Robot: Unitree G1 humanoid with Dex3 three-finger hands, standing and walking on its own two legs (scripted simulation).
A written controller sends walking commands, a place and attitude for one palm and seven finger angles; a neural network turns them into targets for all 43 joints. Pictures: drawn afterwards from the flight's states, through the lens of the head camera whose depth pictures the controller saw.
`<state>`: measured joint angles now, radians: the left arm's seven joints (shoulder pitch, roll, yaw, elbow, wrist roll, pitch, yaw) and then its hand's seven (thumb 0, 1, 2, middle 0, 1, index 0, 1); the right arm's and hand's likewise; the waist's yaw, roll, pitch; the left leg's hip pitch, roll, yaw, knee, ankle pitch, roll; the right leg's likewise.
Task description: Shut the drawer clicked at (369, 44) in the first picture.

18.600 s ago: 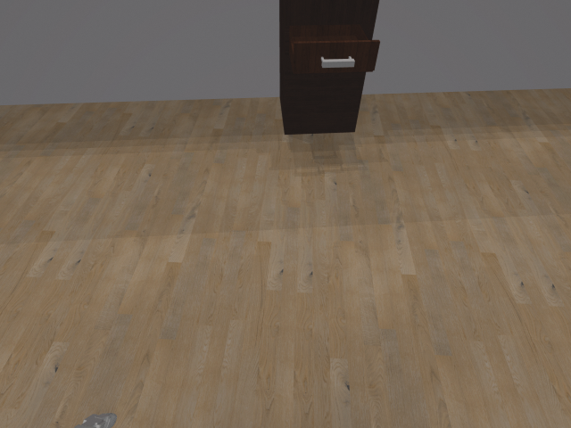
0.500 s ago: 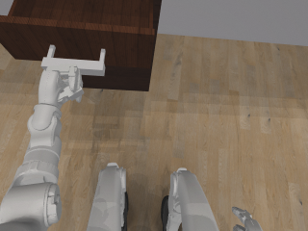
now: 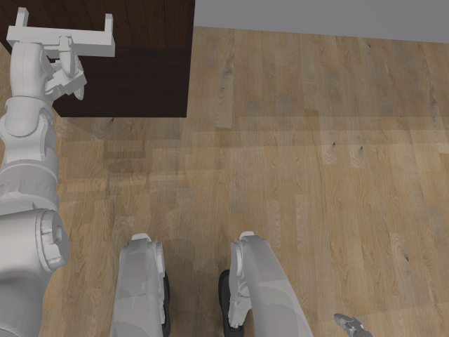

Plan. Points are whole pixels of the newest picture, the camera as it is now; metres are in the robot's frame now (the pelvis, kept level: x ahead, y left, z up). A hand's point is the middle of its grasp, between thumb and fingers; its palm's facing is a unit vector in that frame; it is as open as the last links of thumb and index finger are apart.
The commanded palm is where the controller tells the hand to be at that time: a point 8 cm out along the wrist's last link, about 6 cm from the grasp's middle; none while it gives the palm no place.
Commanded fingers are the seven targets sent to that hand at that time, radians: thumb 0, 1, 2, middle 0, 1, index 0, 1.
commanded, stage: push the drawer shut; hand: left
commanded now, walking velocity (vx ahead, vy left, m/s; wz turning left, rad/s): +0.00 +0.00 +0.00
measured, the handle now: (65, 30) +0.61 +0.24 +0.03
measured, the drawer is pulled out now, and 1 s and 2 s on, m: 0.11 0.01 0.00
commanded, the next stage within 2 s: pull the fist back off the drawer in 0.96 s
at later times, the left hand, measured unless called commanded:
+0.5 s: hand (77, 41) +0.59 +0.22 +0.03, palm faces +0.03 -1.00 -0.06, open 2.8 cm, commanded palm +0.61 +0.21 +0.03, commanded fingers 0.00 0.90 0.90 -1.40 -1.60 -1.40 -1.60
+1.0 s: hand (80, 16) +0.64 +0.22 +0.03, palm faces +0.04 -1.00 -0.07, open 3.1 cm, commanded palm +0.67 +0.19 +0.03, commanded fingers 0.00 0.90 0.90 -1.40 -1.60 -1.40 -1.60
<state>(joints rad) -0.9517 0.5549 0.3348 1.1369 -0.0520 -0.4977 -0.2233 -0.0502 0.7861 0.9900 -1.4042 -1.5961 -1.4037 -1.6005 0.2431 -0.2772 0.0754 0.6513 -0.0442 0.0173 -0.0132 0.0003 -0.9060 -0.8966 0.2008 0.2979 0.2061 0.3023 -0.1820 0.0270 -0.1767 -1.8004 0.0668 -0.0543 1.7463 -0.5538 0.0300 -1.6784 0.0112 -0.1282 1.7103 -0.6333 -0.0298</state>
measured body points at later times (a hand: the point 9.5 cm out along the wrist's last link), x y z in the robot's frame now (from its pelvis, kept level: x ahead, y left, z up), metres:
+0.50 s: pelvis +0.01 +0.00 -0.01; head +0.23 +0.06 +0.37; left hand +0.58 +0.28 +0.03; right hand +0.03 -0.26 -0.11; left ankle +0.09 +0.11 -0.49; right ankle +0.07 -0.11 -0.49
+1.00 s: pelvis +0.00 +0.00 -0.02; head +0.26 +0.06 +0.34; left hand +0.63 +0.28 +0.04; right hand -0.02 -0.25 -0.11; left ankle +0.09 +0.11 -0.49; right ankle +0.07 -0.11 -0.49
